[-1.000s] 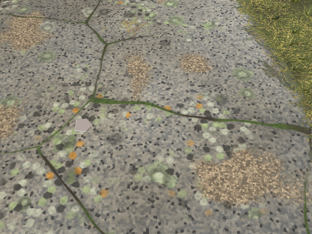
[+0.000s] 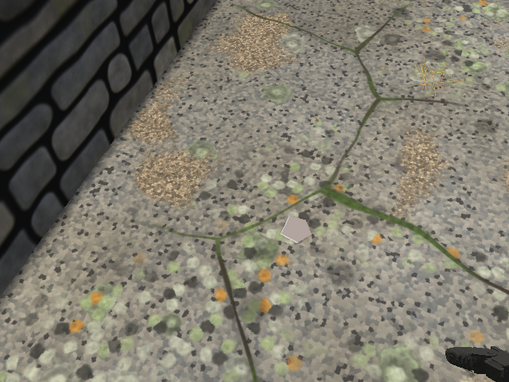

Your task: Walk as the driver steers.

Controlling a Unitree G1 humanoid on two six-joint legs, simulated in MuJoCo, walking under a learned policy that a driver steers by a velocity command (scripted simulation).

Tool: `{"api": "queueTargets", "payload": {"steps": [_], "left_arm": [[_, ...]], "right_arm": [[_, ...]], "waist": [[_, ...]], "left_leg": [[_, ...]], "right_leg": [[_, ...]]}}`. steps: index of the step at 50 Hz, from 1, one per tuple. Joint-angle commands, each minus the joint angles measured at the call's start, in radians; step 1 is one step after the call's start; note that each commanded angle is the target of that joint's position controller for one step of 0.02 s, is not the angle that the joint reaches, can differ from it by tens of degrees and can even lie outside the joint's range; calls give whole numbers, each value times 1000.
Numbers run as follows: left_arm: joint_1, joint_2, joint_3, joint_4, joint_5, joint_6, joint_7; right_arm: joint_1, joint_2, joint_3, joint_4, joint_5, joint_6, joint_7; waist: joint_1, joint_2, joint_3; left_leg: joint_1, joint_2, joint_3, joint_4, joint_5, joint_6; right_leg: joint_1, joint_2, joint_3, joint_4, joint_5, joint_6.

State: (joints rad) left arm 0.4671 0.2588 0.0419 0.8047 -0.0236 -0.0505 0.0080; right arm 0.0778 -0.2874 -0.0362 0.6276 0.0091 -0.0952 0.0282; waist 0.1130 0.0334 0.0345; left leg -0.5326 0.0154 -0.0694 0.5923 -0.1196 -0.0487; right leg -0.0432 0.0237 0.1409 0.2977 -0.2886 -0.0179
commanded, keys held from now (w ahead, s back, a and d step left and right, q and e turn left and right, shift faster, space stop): w+e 0.82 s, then w+q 0.18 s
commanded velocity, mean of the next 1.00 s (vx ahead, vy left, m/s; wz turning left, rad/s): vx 0.49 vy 0.00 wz -0.47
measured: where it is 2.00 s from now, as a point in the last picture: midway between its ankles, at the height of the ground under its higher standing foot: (394, 193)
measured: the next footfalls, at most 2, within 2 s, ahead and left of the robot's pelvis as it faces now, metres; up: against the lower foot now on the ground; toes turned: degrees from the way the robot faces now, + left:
left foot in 0.08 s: +0.19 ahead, +0.14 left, +0.00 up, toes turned -6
right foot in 0.58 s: +0.44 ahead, -0.17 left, +0.00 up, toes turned -23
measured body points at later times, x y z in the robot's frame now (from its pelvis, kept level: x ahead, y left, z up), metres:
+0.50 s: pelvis +0.25 +0.00 -0.01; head +0.29 -0.02 +0.43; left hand +0.54 +0.16 -0.09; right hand +0.18 -0.29 -0.14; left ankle +0.15 +0.14 -0.75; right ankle +0.39 -0.17 -0.71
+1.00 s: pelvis +0.52 -0.12 +0.00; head +0.54 -0.14 +0.44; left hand +0.72 +0.10 -0.10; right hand +0.58 -0.43 -0.09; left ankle +0.76 -0.08 -0.70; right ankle +0.40 -0.16 -0.75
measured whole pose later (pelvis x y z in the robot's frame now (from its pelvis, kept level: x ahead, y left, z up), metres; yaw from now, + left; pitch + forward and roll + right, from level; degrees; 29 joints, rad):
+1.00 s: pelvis +0.52 -0.12 +0.00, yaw -30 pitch +1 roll -1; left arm 0.32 0.30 0.04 0.72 -0.01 -0.06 0.00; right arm 0.09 -0.29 -0.02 0.70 0.01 -0.09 0.03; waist 0.07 0.05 0.04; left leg -0.60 0.07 -0.04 0.57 0.09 -0.03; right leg -0.04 0.11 0.11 0.33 -0.29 -0.08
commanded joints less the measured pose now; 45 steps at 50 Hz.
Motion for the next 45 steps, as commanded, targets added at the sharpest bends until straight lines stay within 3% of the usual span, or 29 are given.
{"api": "queueTargets", "payload": {"steps": [1, 3, 4, 5, 6, 7, 8, 9, 10, 12, 17, 20, 24, 26, 27, 28, 29, 30, 31, 32, 33, 34, 35, 36, 38, 41, 45], "left_arm": [[-51, 213, 55, -71, -13, -6, 10], [-70, 198, 52, -77, -10, -3, 11], [-81, 163, 42, -88, 0, -6, 7], [-77, 78, 15, -121, 33, -8, 7], [47, 36, 2, -150, -13, -17, 12], [12, 145, 29, -118, -35, -12, 16], [-71, 176, 40, -126, -30, -7, 13], [-97, 159, 39, -120, -19, -3, 12], [-125, 146, 40, -127, -9, 0, 7], [-139, 109, 36, -137, -12, 12, -4], [-244, 76, 20, -193, 2, 17, -22], [-344, 69, 8, -222, 3, 5, -45], [-453, 83, 8, -278, -1, 4, -68], [-445, 113, 22, -294, 2, 9, -73], [-399, 138, 36, -291, 4, 14, -72], [-285, 177, 58, -268, 3, 20, -68], [-115, 229, 91, -227, -2, 29, -53], [-35, 322, 113, -208, -8, 40, -31], [-69, 357, 107, -253, -5, 22, -37], [-76, 263, 83, -254, 2, 7, -45], [-111, 234, 73, -242, 6, -4, -45], [-175, 215, 67, -244, 6, -10, -44], [-224, 189, 58, -253, 13, -13, -41], [-250, 180, 53, -263, 25, -14, -37], [-254, 181, 53, -249, 20, -20, -29], [-212, 203, 58, -216, 14, -18, -10], [-161, 186, 46, -168, 13, -18, -2]], "right_arm": [[-72, -94, -30, -89, 14, -25, 3], [35, -133, -52, -61, 14, -24, -11], [144, -170, -70, -44, 6, -23, -23], [324, -242, -87, -27, -7, -14, -37], [344, -282, -93, 2, -21, 1, -22], [293, -174, -70, -5, -16, 1, -16], [246, -125, -56, -4, -7, 0, -18], [202, -101, -47, -1, -12, -1, -17], [174, -78, -43, 10, -19, -1, -16], [151, -72, -45, 25, -24, -11, -19], [147, -118, -62, 70, -13, -23, -23], [159, -151, -67, 90, -7, -15, -29], [220, -193, -78, 129, 12, 4, -31], [228, -222, -85, 135, 17, 20, -36], [231, -240, -89, 134, 20, 28, -40], [226, -247, -90, 131, 22, 38, -44], [227, -227, -79, 122, 21, 39, -49], [290, -119, -45, 90, -19, 31, -46], [315, -81, -18, 43, -21, -1, -32], [189, -187, -45, 25, 14, -24, -19], [136, -183, -40, 2, 33, -37, -15], [133, -163, -36, 12, 15, -42, -25], [145, -170, -41, 21, -6, -37, -31], [165, -171, -43, 28, -13, -26, -30], [179, -148, -39, 36, -25, -8, -31], [86, -111, -26, 9, -30, 5, -34], [-30, -66, -2, 6, -14, -8, -12]], "waist": [[-67, -182, 3], [-140, -171, -43], [-200, -146, -119], [-260, 20, -298], [-186, 354, -376], [-194, 201, -235], [-194, 127, -117], [-172, 60, -69], [-156, 58, -30], [-132, 88, -9], [-128, 29, 33], [-161, 10, 54], [-183, 0, 70], [-155, 25, 31], [-121, 45, -14], [-52, 47, -83], [37, 20, -168], [7, -189, -254], [-50, -289, -430], [15, -143, -372], [-10, -115, -220], [-61, -25, -137], [-98, -35, -101], [-126, -64, -91], [-139, -68, -82], [-114, -68, -39], [-45, -108, -20]], "left_leg": [[177, -38, 18, -90, 55, 10], [365, -32, 28, -154, 44, 52], [542, 31, -15, -160, 27, 89], [809, 238, -215, -135, -45, 149], [929, 415, -645, -278, -320, 274], [816, 381, -625, -328, -446, 260], [709, 345, -459, -328, -353, 235], [618, 297, -346, -344, -209, 225], [555, 262, -262, -366, -108, 223], [479, 231, -143, -407, 12, 222], [457, 238, 21, -459, 183, 246], [457, 220, 122, -463, 216, 223], [560, 250, 186, -424, 304, 192], [614, 254, 224, -320, 582, 171], [631, 251, 241, -219, 748, 160], [603, 236, 261, -53, 839, 144], [462, 202, 279, 181, 756, 110], [115, 105, 278, 534, 57, 60], [-154, -73, 63, 803, -499, 29], [-251, -11, -53, 823, -421, 43], [-271, 24, -31, 753, -327, 60], [-225, 67, -26, 662, -259, 57], [-160, 92, -29, 588, -218, 49], [-101, 103, -33, 566, -190, 40], [-64, 100, -11, 506, -164, 7], [-84, 79, 6, 340, -23, -32], [13, 52, 41, 56, 269, -25]], "right_leg": [[-115, -208, 216, -65, 207, -149], [-146, -179, 200, 39, 292, -108], [-212, -122, 159, 206, 307, -73], [-361, -45, 73, 524, 52, -34], [-622, 32, 2, 789, -315, 1], [-708, -36, 31, 914, -252, 9], [-734, -67, 7, 931, -160, 6], [-696, -98, -6, 917, -90, 12], [-681, -118, -10, 886, -47, 16], [-636, -141, -30, 865, 5, 20], [-679, -151, -44, 672, 158, 42], [-625, -133, -100, 488, 300, 26], [-607, -107, -154, 359, 280, -21], [-534, -53, -204, 335, 191, -60], [-455, -14, -233, 337, 137, -84], [-300, 29, -251, 313, 125, -114], [-32, 49, -221, 267, 167, -154], [299, -165, 133, 257, 154, -246], [477, -368, 710, 74, -64, -428], [432, -345, 647, 1, -121, -364], [289, -308, 502, -14, -74, -323], [137, -261, 395, -15, 40, -290], [32, -226, 319, -24, 167, -276], [-40, -205, 285, -44, 238, -275], [-119, -188, 229, -66, 350, -288], [-187, -144, 155, -76, 370, -270], [-195, -115, 56, -83, 256, -203]]}}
